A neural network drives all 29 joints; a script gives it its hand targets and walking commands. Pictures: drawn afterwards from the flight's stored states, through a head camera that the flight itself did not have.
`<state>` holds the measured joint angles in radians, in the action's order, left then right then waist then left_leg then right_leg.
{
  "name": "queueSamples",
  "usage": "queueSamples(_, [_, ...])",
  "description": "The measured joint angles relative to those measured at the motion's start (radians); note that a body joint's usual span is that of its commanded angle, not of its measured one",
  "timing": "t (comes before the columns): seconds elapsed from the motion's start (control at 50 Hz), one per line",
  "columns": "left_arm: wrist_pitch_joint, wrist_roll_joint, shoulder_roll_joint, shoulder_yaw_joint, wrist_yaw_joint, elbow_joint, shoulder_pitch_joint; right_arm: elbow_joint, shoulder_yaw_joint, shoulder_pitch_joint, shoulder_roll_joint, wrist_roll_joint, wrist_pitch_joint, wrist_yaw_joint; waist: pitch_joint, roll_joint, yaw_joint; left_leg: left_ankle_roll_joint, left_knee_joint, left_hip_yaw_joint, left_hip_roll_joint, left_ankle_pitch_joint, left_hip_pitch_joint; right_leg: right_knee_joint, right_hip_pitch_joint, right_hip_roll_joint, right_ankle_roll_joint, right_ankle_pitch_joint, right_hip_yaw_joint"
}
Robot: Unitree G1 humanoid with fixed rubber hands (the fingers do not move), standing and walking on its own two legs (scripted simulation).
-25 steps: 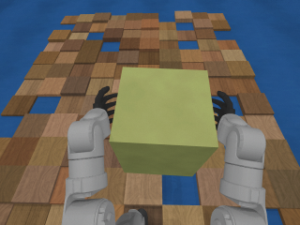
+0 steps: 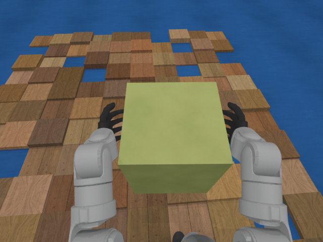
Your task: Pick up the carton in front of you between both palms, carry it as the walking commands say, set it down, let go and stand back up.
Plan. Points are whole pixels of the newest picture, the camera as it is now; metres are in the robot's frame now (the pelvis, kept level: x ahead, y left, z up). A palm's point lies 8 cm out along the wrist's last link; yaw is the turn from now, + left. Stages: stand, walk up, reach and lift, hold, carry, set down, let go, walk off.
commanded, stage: carry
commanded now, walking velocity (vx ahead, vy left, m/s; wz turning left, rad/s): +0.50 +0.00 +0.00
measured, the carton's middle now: (171, 143) +0.35 -0.02 +0.04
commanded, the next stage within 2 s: none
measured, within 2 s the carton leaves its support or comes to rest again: neither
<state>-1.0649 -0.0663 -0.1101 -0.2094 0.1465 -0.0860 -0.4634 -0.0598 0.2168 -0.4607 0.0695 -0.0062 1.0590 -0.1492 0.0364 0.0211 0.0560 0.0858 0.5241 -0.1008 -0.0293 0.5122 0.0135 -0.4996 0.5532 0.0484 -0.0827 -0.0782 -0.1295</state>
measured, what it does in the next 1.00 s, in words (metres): climbs: left foot 0.05 m higher, then right foot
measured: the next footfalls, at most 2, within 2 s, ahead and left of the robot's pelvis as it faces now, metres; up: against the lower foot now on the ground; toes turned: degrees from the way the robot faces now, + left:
left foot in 0.24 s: +0.18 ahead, +0.11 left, +0.05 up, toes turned +0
right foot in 0.58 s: +0.62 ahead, -0.04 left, +0.04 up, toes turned +0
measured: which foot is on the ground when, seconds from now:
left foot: down 0.00-0.08, up 0.10-0.22, down 0.24-0.58, up 0.60-0.86, down 0.88-1.00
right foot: down 0.00-0.30, up 0.32-0.56, down 0.58-0.92, up 0.94-1.00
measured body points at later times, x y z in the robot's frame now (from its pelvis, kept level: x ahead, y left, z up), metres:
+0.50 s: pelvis +0.34 +0.03 +0.06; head +0.39 +0.04 +0.51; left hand +0.74 +0.13 +0.22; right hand +0.69 -0.17 +0.22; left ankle +0.16 +0.11 -0.65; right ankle +0.46 -0.06 -0.60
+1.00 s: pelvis +0.74 +0.09 +0.04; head +0.80 +0.09 +0.49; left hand +1.11 +0.26 +0.13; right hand +1.10 -0.04 +0.11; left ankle +0.79 +0.18 -0.68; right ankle +0.62 -0.02 -0.60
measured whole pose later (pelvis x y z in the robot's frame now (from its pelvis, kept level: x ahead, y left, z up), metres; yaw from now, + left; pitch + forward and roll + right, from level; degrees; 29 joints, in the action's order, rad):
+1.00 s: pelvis +0.74 +0.09 +0.04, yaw +0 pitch +6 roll +0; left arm -1.09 0.06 -0.02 -0.26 0.16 0.07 -0.65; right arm -0.08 0.29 -0.52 0.17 -0.13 1.08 -0.14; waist -0.04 0.00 -0.06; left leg 0.32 0.60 -0.01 -0.03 0.19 -0.49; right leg -1.15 0.45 0.03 -0.04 0.46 0.00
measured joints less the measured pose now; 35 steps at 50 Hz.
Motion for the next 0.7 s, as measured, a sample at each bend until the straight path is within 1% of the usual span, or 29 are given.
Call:
queueSamples(0.02, [-0.003, -0.006, -0.004, 0.007, 0.002, 0.014, -0.007, 0.002, 0.005, 0.0, -0.01, 0.006, 0.009, 0.0, 0.002, 0.016, -0.021, -0.012, 0.134, 0.0, 0.021, -0.032, -0.029, 0.012, -0.056, 0.012, 0.011, 0.105, -0.004])
queueSamples(0.04, [-0.006, -0.012, -0.004, 0.011, 0.004, 0.028, -0.024, 0.008, 0.01, -0.009, -0.02, 0.012, 0.015, 0.0, 0.0, 0.027, -0.045, -0.037, 0.328, 0.024, 0.028, -0.069, -0.1, -0.009, -0.076, 0.023, 0.01, 0.211, -0.008])
queueSamples(0.06, [-0.01, -0.011, 0.001, 0.014, 0.007, 0.041, -0.041, 0.013, 0.011, -0.017, -0.027, 0.014, 0.019, 0.001, -0.003, 0.025, -0.073, -0.056, 0.526, 0.054, 0.014, -0.055, -0.185, -0.034, -0.086, 0.028, 0.0, 0.286, -0.004])
queueSamples(0.1, [-0.024, 0.012, 0.018, 0.022, 0.019, 0.055, -0.049, 0.017, 0.018, -0.024, -0.022, 0.006, 0.034, 0.002, 0.008, 0.011, -0.126, -0.073, 0.822, 0.087, -0.008, -0.167, -0.326, -0.036, -0.114, 0.038, -0.013, 0.377, 0.017])
queueSamples(0.12, [-0.033, 0.03, 0.028, 0.025, 0.026, 0.056, -0.048, 0.015, 0.029, -0.026, -0.008, -0.004, 0.042, 0.003, 0.015, 0.005, -0.146, -0.071, 0.895, 0.096, -0.013, -0.133, -0.375, -0.029, -0.125, 0.04, -0.01, 0.385, 0.026])
queueSamples(0.16, [-0.045, 0.069, 0.047, 0.026, 0.04, 0.065, -0.062, 0.0, 0.054, -0.03, 0.018, -0.025, 0.056, 0.003, 0.019, -0.021, -0.176, -0.063, 0.881, 0.111, -0.017, -0.031, -0.459, -0.008, -0.152, 0.026, -0.004, 0.392, 0.047])
queueSamples(0.18, [-0.046, 0.084, 0.058, 0.029, 0.044, 0.07, -0.076, -0.009, 0.066, -0.039, 0.027, -0.034, 0.061, 0.003, 0.015, -0.032, -0.188, -0.06, 0.807, 0.113, -0.013, 0.017, -0.49, 0.005, -0.169, 0.016, 0.0, 0.398, 0.057])
queueSamples(0.22, [-0.044, 0.105, 0.07, 0.03, 0.056, 0.08, -0.111, -0.027, 0.08, -0.06, 0.036, -0.048, 0.065, 0.002, 0.009, -0.049, -0.196, -0.064, 0.566, 0.111, -0.006, 0.101, -0.531, 0.018, -0.198, -0.011, 0.013, 0.421, 0.072])
queueSamples(0.24, [-0.044, 0.111, 0.076, 0.025, 0.056, 0.084, -0.131, -0.034, 0.082, -0.07, 0.038, -0.053, 0.065, 0.002, 0.01, -0.056, -0.195, -0.065, 0.438, 0.102, -0.002, 0.084, -0.542, 0.014, -0.208, -0.026, 0.021, 0.443, 0.076])
queueSamples(0.26, [-0.046, 0.119, 0.083, 0.014, 0.056, 0.083, -0.144, -0.035, 0.078, -0.078, 0.044, -0.06, 0.061, 0.002, 0.01, -0.071, -0.19, -0.062, 0.373, 0.078, -0.007, -0.028, -0.525, -0.009, -0.215, -0.045, 0.032, 0.463, 0.087])
queueSamples(0.28, [-0.051, 0.128, 0.095, 0.003, 0.055, 0.08, -0.148, -0.031, 0.071, -0.082, 0.058, -0.072, 0.053, 0.0, 0.009, -0.096, -0.178, -0.051, 0.341, 0.052, -0.028, -0.052, -0.487, -0.058, -0.207, -0.073, 0.045, 0.444, 0.105])
queueSamples(0.3, [-0.061, 0.141, 0.109, -0.009, 0.052, 0.069, -0.149, -0.03, 0.064, -0.088, 0.073, -0.082, 0.051, -0.006, 0.008, -0.11, -0.157, -0.037, 0.309, 0.034, -0.047, -0.038, -0.444, -0.16, -0.178, -0.094, 0.044, 0.361, 0.117])
queueSamples(0.32, [-0.07, 0.151, 0.118, -0.023, 0.049, 0.051, -0.145, -0.036, 0.052, -0.094, 0.084, -0.088, 0.054, -0.016, 0.014, -0.099, -0.123, -0.024, 0.281, 0.035, -0.055, -0.017, -0.411, -0.302, -0.129, -0.093, 0.035, 0.4, 0.127])
queueSamples(0.34, [-0.075, 0.161, 0.118, -0.037, 0.046, 0.039, -0.147, -0.055, 0.044, -0.094, 0.086, -0.085, 0.063, -0.022, 0.018, -0.077, -0.084, -0.013, 0.258, 0.048, -0.057, -0.01, -0.384, -0.453, -0.073, -0.078, 0.03, 0.49, 0.144])
queueSamples(0.36, [-0.08, 0.16, 0.117, -0.048, 0.04, 0.023, -0.153, -0.069, 0.03, -0.097, 0.083, -0.081, 0.07, -0.031, 0.014, -0.06, -0.044, -0.009, 0.237, 0.058, -0.057, -0.042, -0.361, -0.603, -0.009, -0.061, 0.03, 0.582, 0.155])
queueSamples(0.38, [-0.09, 0.155, 0.113, -0.055, 0.036, -0.002, -0.159, -0.089, 0.017, -0.097, 0.072, -0.065, 0.075, -0.039, 0.005, -0.046, -0.004, -0.023, 0.214, 0.069, -0.052, -0.118, -0.337, -0.714, 0.053, -0.045, 0.029, 0.639, 0.156])
queueSamples(0.4, [-0.1, 0.143, 0.102, -0.062, 0.031, -0.029, -0.166, -0.111, 0.007, -0.097, 0.056, -0.041, 0.083, -0.048, -0.007, -0.035, 0.031, -0.019, 0.188, 0.077, -0.046, -0.198, -0.307, -0.78, 0.11, -0.034, 0.023, 0.65, 0.146])
queueSamples(0.42, [-0.109, 0.128, 0.087, -0.065, 0.026, -0.053, -0.176, -0.131, 0.001, -0.101, 0.037, -0.016, 0.093, -0.063, -0.018, -0.026, 0.058, -0.017, 0.155, 0.082, -0.038, -0.273, -0.272, -0.8, 0.161, -0.027, 0.02, 0.627, 0.131])
queueSamples(0.46, [-0.127, 0.079, 0.054, -0.076, 0.017, -0.084, -0.195, -0.133, 0.008, -0.128, 0.002, 0.031, 0.11, -0.072, -0.021, -0.01, 0.106, -0.018, 0.076, 0.091, -0.018, -0.393, -0.191, -0.707, 0.232, -0.024, 0.021, 0.516, 0.089])
queueSamples(0.5, [-0.148, 0.026, 0.032, -0.081, 0.011, -0.088, -0.222, -0.092, 0.028, -0.177, -0.028, 0.068, 0.126, -0.073, -0.008, -0.002, 0.133, -0.033, 0.014, 0.091, 0.0, -0.51, -0.117, -0.48, 0.244, -0.015, 0.019, 0.289, 0.053])
queueSamples(0.52, [-0.159, 0.0, 0.025, -0.082, 0.009, -0.082, -0.238, -0.06, 0.039, -0.208, -0.043, 0.084, 0.134, -0.072, -0.001, 0.0, 0.137, -0.043, 0.006, 0.088, 0.008, -0.591, -0.085, -0.351, 0.22, -0.005, 0.018, 0.159, 0.038])
queueSamples(0.56, [-0.178, -0.04, 0.02, -0.084, 0.007, -0.042, -0.277, 0.015, 0.055, -0.269, -0.075, 0.101, 0.149, -0.067, 0.021, -0.001, 0.114, -0.051, 0.065, 0.074, 0.017, -0.603, -0.026, -0.146, 0.133, 0.017, 0.016, -0.052, 0.011])
queueSamples(0.58, [-0.184, -0.057, 0.02, -0.08, 0.007, -0.011, -0.3, 0.054, 0.065, -0.299, -0.093, 0.103, 0.158, -0.062, 0.032, 0.002, 0.096, -0.068, 0.158, 0.07, 0.024, -0.594, -0.029, -0.071, 0.067, 0.024, -0.001, -0.094, -0.004])
queueSamples(0.6, [-0.184, -0.067, 0.019, -0.076, 0.008, 0.027, -0.331, 0.086, 0.079, -0.329, -0.112, 0.105, 0.165, -0.05, 0.038, 0.011, 0.062, -0.096, 0.334, 0.09, 0.024, -0.477, -0.081, -0.058, 0.018, 0.044, -0.138, 0.012, -0.025])
queueSamples(0.62, [-0.179, -0.067, 0.022, -0.076, 0.01, 0.062, -0.357, 0.112, 0.086, -0.358, -0.128, 0.104, 0.174, -0.043, 0.038, 0.018, 0.025, -0.108, 0.534, 0.118, 0.01, -0.327, -0.164, -0.074, 0.001, 0.06, -0.288, 0.121, -0.027])
queueSamples(0.64, [-0.172, -0.06, 0.025, -0.072, 0.016, 0.09, -0.365, 0.131, 0.092, -0.375, -0.138, 0.097, 0.182, -0.04, 0.034, 0.031, -0.011, -0.108, 0.699, 0.143, -0.003, -0.227, -0.252, -0.101, -0.006, 0.077, -0.322, 0.211, -0.004])
queueSamples(0.66, [-0.175, -0.047, 0.028, -0.065, 0.02, 0.104, -0.358, 0.144, 0.107, -0.376, -0.132, 0.088, 0.19, -0.037, 0.036, 0.028, -0.043, -0.099, 0.813, 0.155, -0.016, -0.164, -0.341, -0.103, -0.025, 0.089, -0.297, 0.304, 0.039])
queueSamples(0.68, [-0.179, -0.037, 0.029, -0.062, 0.027, 0.106, -0.338, 0.151, 0.118, -0.369, -0.117, 0.076, 0.196, -0.036, 0.034, 0.03, -0.08, -0.089, 0.874, 0.157, -0.013, -0.126, -0.425, -0.105, -0.038, 0.097, -0.259, 0.364, 0.063])
queueSamples(0.7, [-0.186, -0.024, 0.03, -0.063, 0.034, 0.096, -0.313, 0.15, 0.128, -0.357, -0.094, 0.055, 0.199, -0.031, 0.026, 0.035, -0.114, -0.084, 0.895, 0.162, -0.006, -0.098, -0.502, -0.106, -0.052, 0.097, -0.227, 0.384, 0.067])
